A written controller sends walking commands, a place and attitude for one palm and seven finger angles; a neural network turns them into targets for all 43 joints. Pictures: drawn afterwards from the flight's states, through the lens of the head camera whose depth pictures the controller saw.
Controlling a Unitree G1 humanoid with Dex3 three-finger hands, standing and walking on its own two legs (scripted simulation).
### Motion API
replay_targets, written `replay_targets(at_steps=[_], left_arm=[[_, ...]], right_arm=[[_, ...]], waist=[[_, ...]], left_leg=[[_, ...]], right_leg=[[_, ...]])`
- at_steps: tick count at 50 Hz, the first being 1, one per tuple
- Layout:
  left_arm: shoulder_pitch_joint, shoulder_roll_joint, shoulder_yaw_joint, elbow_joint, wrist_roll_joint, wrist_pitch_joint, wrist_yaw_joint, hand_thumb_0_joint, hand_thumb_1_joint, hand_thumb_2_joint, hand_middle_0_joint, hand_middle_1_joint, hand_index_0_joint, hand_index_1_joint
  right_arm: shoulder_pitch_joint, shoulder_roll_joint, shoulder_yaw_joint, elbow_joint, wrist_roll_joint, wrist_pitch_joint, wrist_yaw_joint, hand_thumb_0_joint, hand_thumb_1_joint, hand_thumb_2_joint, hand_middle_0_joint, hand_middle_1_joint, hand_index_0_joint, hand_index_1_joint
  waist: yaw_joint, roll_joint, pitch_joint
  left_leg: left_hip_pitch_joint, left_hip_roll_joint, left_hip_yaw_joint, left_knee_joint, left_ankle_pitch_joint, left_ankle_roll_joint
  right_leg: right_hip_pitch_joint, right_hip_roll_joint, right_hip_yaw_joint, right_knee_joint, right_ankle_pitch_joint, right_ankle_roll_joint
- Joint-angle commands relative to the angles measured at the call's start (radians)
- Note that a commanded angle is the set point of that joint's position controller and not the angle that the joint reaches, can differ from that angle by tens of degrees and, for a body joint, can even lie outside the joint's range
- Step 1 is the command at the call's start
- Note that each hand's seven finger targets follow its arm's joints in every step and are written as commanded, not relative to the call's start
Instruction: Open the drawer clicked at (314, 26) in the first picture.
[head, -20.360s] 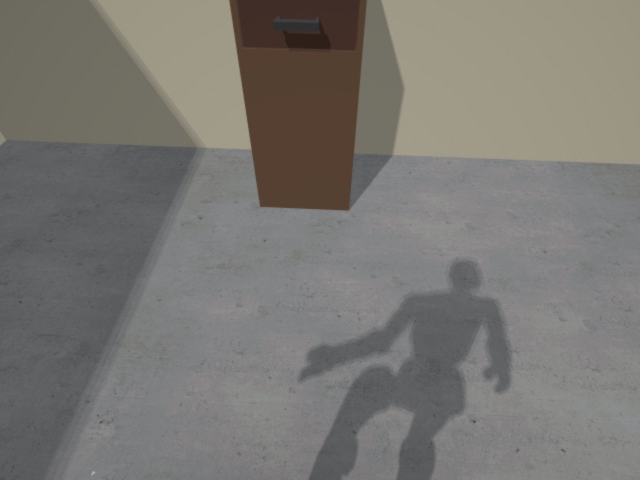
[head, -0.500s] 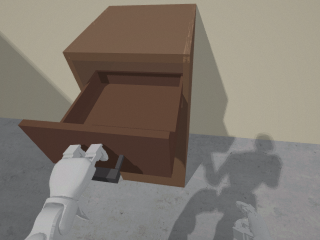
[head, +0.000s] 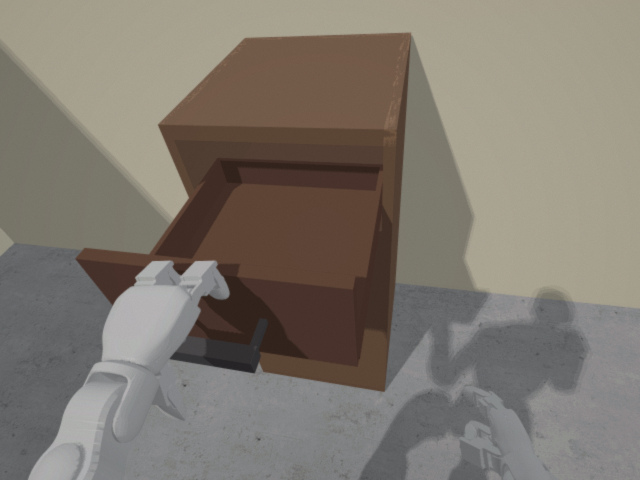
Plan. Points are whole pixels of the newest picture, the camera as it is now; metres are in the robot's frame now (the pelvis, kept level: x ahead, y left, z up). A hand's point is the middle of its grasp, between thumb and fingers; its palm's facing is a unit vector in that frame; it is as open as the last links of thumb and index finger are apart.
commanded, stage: lift the hand off the handle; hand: left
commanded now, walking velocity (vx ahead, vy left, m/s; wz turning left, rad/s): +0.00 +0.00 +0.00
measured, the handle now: (212, 336) +0.27 +0.20 +0.04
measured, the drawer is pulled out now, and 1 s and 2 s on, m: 0.29 0.29 0.29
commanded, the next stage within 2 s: draw the hand back to the body in 0.62 s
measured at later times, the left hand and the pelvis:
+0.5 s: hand (169, 287) +0.25 +0.19 +0.18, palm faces +0.17 -0.09 -0.98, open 13.8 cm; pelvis +0.00 +0.00 +0.00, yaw +0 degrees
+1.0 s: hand (137, 295) +0.23 +0.22 +0.18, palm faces +0.14 -0.08 -0.99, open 13.8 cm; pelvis +0.00 -0.01 +0.00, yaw +0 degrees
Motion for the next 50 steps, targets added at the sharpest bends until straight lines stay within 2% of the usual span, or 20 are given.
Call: replay_targets(at_steps=[1, 3, 7, 9, 11, 12, 15, 17, 19, 22, 26, 27, 29, 33, 38, 42, 45, 47, 48, 50], left_arm=[[-0.26, 0.174, 0.17, -0.28, -0.005, -0.029, 0.038, 0.0, -0.5, 0.3, -0.3, -1.2, -0.3, -1.2], [-0.258, 0.156, 0.154, -0.327, -0.02, -0.033, 0.028, 0.0, -0.5, 0.3, -0.3, -1.2, -0.3, -1.2], [-0.263, 0.194, 0.204, -0.281, -0.038, -0.007, 0.009, 0.0, -0.5, 0.3, -0.3, -1.2, -0.3, -1.2], [-0.284, 0.189, 0.183, -0.262, -0.034, 0.005, -0.007, 0.0, -0.5, 0.3, -0.3, -1.2, -0.3, -1.2], [-0.304, 0.213, 0.195, -0.246, -0.033, 0.022, -0.025, 0.0, -0.5, 0.3, -0.3, -1.2, -0.3, -1.2], [-0.308, 0.213, 0.207, -0.263, -0.051, 0.032, -0.037, 0.0, -0.5, 0.3, -0.3, -1.2, -0.3, -1.2], [-0.302, 0.202, 0.174, -0.303, -0.056, 0.037, -0.069, 0.0, -0.5, 0.3, -0.3, -1.2, -0.3, -1.2], [-0.285, 0.226, 0.214, -0.319, -0.087, 0.048, -0.086, 0.0, -0.5, 0.3, -0.3, -1.2, -0.3, -1.2], [-0.276, 0.261, 0.243, -0.279, -0.077, 0.054, -0.099, 0.0, -0.5, 0.3, -0.3, -1.2, -0.3, -1.2], [-0.325, 0.29, 0.28, -0.327, -0.108, 0.057, -0.106, 0.0, -0.5, 0.3, -0.3, -1.2, -0.3, -1.2], [-0.349, 0.309, 0.29, -0.328, -0.124, 0.049, -0.126, 0.0, -0.5, 0.3, -0.3, -1.2, -0.3, -1.2], [-0.322, 0.318, 0.319, -0.303, -0.15, 0.054, -0.129, 0.0, -0.5, 0.3, -0.3, -1.2, -0.3, -1.2], [-0.307, 0.292, 0.291, -0.226, -0.143, 0.058, -0.146, 0.0, -0.5, 0.3, -0.3, -1.2, -0.3, -1.2], [-0.337, 0.288, 0.267, -0.318, -0.146, 0.032, -0.162, 0.0, -0.5, 0.3, -0.3, -1.2, -0.3, -1.2], [-0.352, 0.35, 0.333, -0.304, -0.144, -0.007, -0.142, 0.0, -0.5, 0.3, -0.3, -1.2, -0.3, -1.2], [-0.318, 0.388, 0.404, -0.303, -0.169, -0.022, -0.12, 0.0, -0.5, 0.3, -0.3, -1.2, -0.3, -1.2], [-0.215, 0.339, 0.37, -0.31, -0.182, -0.029, -0.123, 0.0, -0.5, 0.3, -0.3, -1.2, -0.3, -1.2], [-0.169, 0.367, 0.415, -0.33, -0.202, -0.026, -0.125, 0.0, -0.5, 0.3, -0.3, -1.2, -0.3, -1.2], [-0.164, 0.341, 0.379, -0.344, -0.199, -0.028, -0.133, 0.0, -0.5, 0.3, -0.3, -1.2, -0.3, -1.2], [-0.112, 0.356, 0.404, -0.345, -0.203, -0.028, -0.133, 0.0, -0.5, 0.3, -0.3, -1.2, -0.3, -1.2]], right_arm=[[-0.184, -0.075, -0.032, -0.171, 0.005, -0.054, -0.007, 0.0, -0.9, -0.9, 0.2, 0.3, 0.2, 0.3], [-0.189, -0.069, -0.025, -0.183, 0.008, -0.063, 0.0, 0.0, -0.9, -0.9, 0.2, 0.3, 0.2, 0.3], [-0.223, -0.077, -0.022, -0.175, 0.022, -0.058, 0.005, 0.0, -0.9, -0.9, 0.2, 0.3, 0.2, 0.3], [-0.208, -0.077, -0.023, -0.165, 0.018, -0.053, 0.006, 0.0, -0.9, -0.9, 0.2, 0.3, 0.2, 0.3], [-0.211, -0.083, -0.023, -0.166, 0.019, -0.048, 0.006, 0.0, -0.9, -0.9, 0.2, 0.3, 0.2, 0.3], [-0.246, -0.082, -0.018, -0.175, 0.032, -0.052, 0.012, 0.0, -0.9, -0.9, 0.2, 0.3, 0.2, 0.3], [-0.23, -0.084, -0.021, -0.183, 0.026, -0.047, 0.02, 0.0, -0.9, -0.9, 0.2, 0.3, 0.2, 0.3], [-0.262, -0.084, -0.014, -0.199, 0.039, -0.049, 0.028, 0.0, -0.9, -0.9, 0.2, 0.3, 0.2, 0.3], [-0.236, -0.088, -0.014, -0.182, 0.032, -0.038, 0.027, 0.0, -0.9, -0.9, 0.2, 0.3, 0.2, 0.3], [-0.265, -0.088, -0.009, -0.201, 0.043, -0.046, 0.033, 0.0, -0.9, -0.9, 0.2, 0.3, 0.2, 0.3], [-0.234, -0.095, -0.014, -0.199, 0.037, -0.05, 0.03, 0.0, -0.9, -0.9, 0.2, 0.3, 0.2, 0.3], [-0.256, -0.094, -0.012, -0.2, 0.049, -0.059, 0.031, 0.0, -0.9, -0.9, 0.2, 0.3, 0.2, 0.3], [-0.221, -0.101, -0.014, -0.184, 0.045, -0.054, 0.027, 0.0, -0.9, -0.9, 0.2, 0.3, 0.2, 0.3], [-0.225, -0.101, -0.012, -0.21, 0.04, -0.071, 0.027, 0.0, -0.9, -0.9, 0.2, 0.3, 0.2, 0.3], [-0.206, -0.101, -0.011, -0.205, 0.033, -0.083, 0.015, 0.0, -0.9, -0.9, 0.2, 0.3, 0.2, 0.3], [-0.221, -0.105, -0.018, -0.205, 0.042, -0.09, 0.015, 0.0, -0.9, -0.9, 0.2, 0.3, 0.2, 0.3], [-0.188, -0.105, -0.024, -0.215, 0.036, -0.085, 0.02, 0.0, -0.9, -0.9, 0.2, 0.3, 0.2, 0.3], [-0.208, -0.111, -0.023, -0.221, 0.047, -0.093, 0.023, 0.0, -0.9, -0.9, 0.2, 0.3, 0.2, 0.3], [-0.185, -0.109, -0.02, -0.227, 0.038, -0.088, 0.024, 0.0, -0.9, -0.9, 0.2, 0.3, 0.2, 0.3], [-0.173, -0.117, -0.027, -0.23, 0.038, -0.085, 0.021, 0.0, -0.9, -0.9, 0.2, 0.3, 0.2, 0.3]], waist=[[-0.004, -0.064, -0.165], [-0.002, -0.053, -0.19], [-0.007, -0.077, -0.137], [-0.005, -0.088, -0.132], [0.001, -0.094, -0.139], [-0.001, -0.052, -0.143], [0.004, -0.078, -0.166], [0.005, -0.061, -0.158], [0.007, -0.1, -0.128], [0.007, -0.055, -0.143], [0.007, -0.089, -0.148], [0.003, -0.075, -0.136], [-0.007, -0.116, -0.089], [-0.004, -0.072, -0.166], [-0.002, -0.085, -0.162], [0.003, -0.056, -0.154], [0.005, -0.069, -0.151], [0.002, -0.067, -0.154], [0.001, -0.07, -0.161], [-0.001, -0.096, -0.137]], left_leg=[[0.136, -0.009, -0.033, -0.07, 0.229, 0.01], [0.147, -0.007, -0.036, -0.073, 0.241, 0.01], [0.131, -0.003, -0.039, -0.085, 0.228, 0.005], [0.129, -0.007, -0.033, -0.097, 0.224, 0.007], [0.126, -0.011, -0.029, -0.101, 0.233, 0.007], [0.13, -0.006, -0.036, -0.103, 0.229, 0.005], [0.134, -0.012, -0.031, -0.107, 0.261, 0.008], [0.123, -0.005, -0.035, -0.107, 0.244, 0.006], [0.103, -0.007, -0.027, -0.113, 0.239, 0.005], [0.107, -0.006, -0.031, -0.104, 0.23, 0.005], [0.111, -0.014, -0.024, -0.099, 0.238, 0.008], [0.102, -0.01, -0.03, -0.091, 0.221, 0.005], [0.082, -0.012, -0.02, -0.097, 0.196, 0.004], [0.1, -0.02, -0.025, -0.084, 0.205, 0.008], [0.097, -0.019, -0.029, -0.078, 0.182, 0.009], [0.1, -0.011, -0.035, -0.071, 0.195, 0.003], [0.099, -0.013, -0.024, -0.07, 0.224, 0.006], [0.093, -0.009, -0.028, -0.057, 0.229, 0.003], [0.091, -0.013, -0.025, -0.062, 0.224, 0.007], [0.085, -0.009, -0.023, -0.06, 0.223, 0.008]], right_leg=[[0.006, 0.014, 0.039, -0.115, 0.214, 0.002], [0.023, 0.01, 0.033, -0.112, 0.215, 0.0], [0.028, 0.015, 0.042, -0.134, 0.215, 0.0], [0.031, 0.009, 0.035, -0.14, 0.207, 0.005], [0.047, 0.007, 0.04, -0.139, 0.227, 0.008], [0.054, 0.012, 0.046, -0.141, 0.222, 0.002], [0.078, 0.006, 0.038, -0.13, 0.256, 0.007], [0.083, 0.01, 0.041, -0.131, 0.249, 0.006], [0.075, 0.007, 0.036, -0.134, 0.233, 0.01], [0.081, 0.007, 0.048, -0.135, 0.232, 0.008], [0.073, -0.001, 0.046, -0.137, 0.247, 0.019], [0.069, 0.005, 0.051, -0.136, 0.229, 0.014], [0.036, 0.002, 0.042, -0.148, 0.202, 0.024], [0.062, -0.004, 0.046, -0.132, 0.218, 0.02], [0.05, -0.009, 0.046, -0.142, 0.187, 0.021], [0.049, -0.004, 0.049, -0.142, 0.202, 0.014], [0.047, -0.009, 0.033, -0.132, 0.244, 0.022], [0.053, -0.005, 0.041, -0.125, 0.264, 0.018], [0.051, -0.01, 0.032, -0.122, 0.26, 0.024], [0.039, -0.009, 0.028, -0.125, 0.266, 0.028]])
